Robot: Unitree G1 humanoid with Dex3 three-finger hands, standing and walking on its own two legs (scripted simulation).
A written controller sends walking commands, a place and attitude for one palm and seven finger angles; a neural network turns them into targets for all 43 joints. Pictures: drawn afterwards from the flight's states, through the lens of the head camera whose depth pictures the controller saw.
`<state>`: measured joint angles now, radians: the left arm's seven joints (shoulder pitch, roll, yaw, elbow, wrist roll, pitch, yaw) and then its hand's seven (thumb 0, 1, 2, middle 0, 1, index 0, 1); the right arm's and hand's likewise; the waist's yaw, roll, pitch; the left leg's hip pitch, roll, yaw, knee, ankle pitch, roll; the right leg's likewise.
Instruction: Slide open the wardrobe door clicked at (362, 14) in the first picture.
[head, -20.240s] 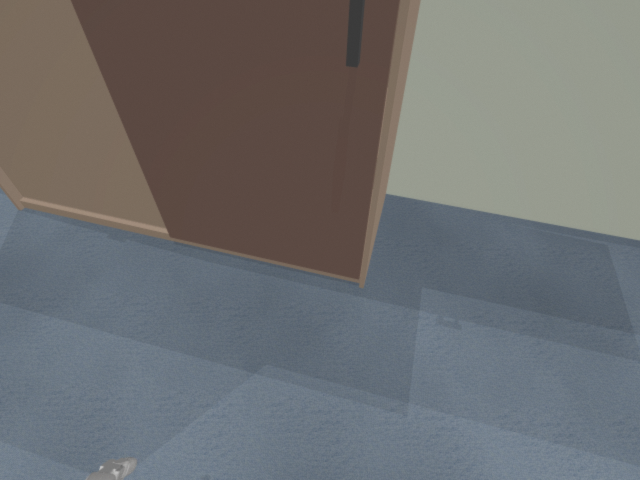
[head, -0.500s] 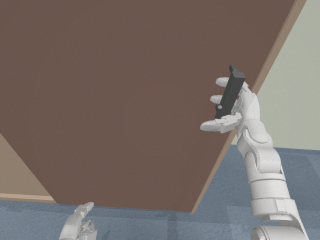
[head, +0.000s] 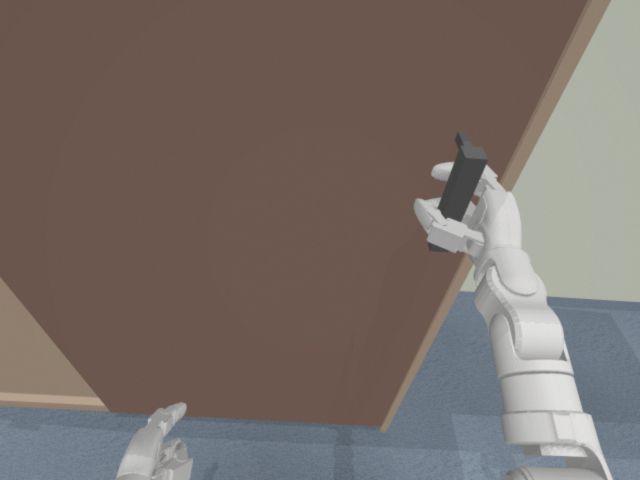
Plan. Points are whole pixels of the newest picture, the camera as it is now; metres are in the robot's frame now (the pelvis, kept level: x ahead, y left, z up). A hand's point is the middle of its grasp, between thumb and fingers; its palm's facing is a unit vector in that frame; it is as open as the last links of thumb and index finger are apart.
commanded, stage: grip the handle and tug to test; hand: right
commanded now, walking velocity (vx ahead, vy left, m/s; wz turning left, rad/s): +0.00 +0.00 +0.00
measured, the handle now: (449, 193) +0.43 -0.12 +0.18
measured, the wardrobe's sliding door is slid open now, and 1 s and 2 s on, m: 0.00 0.00 0.02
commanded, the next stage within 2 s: tug the door sideways, standing still in 0.84 s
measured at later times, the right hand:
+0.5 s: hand (440, 221) +0.38 -0.10 +0.18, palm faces -0.01 +1.00 -0.01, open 5.9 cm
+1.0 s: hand (440, 224) +0.37 -0.10 +0.18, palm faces -0.04 +1.00 -0.02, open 6.2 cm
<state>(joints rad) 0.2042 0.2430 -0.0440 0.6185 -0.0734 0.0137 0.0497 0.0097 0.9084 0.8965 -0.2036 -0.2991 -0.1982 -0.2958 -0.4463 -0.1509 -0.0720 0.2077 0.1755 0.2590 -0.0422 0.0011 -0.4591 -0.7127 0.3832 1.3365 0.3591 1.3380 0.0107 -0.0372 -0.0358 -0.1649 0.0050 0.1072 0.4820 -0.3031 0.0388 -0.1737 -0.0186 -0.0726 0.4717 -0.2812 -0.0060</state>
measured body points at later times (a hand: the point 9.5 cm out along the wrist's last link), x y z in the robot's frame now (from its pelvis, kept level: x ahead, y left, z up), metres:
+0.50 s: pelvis +0.01 +0.00 +0.00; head -0.01 +0.02 +0.45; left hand +0.18 +0.24 -0.09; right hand +0.37 -0.16 +0.18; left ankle -0.03 +0.09 -0.74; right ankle -0.02 -0.12 -0.74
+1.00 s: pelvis +0.05 +0.00 +0.00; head +0.04 +0.02 +0.45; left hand +0.21 +0.24 -0.08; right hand +0.37 -0.16 +0.18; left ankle -0.03 +0.09 -0.74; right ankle -0.02 -0.13 -0.73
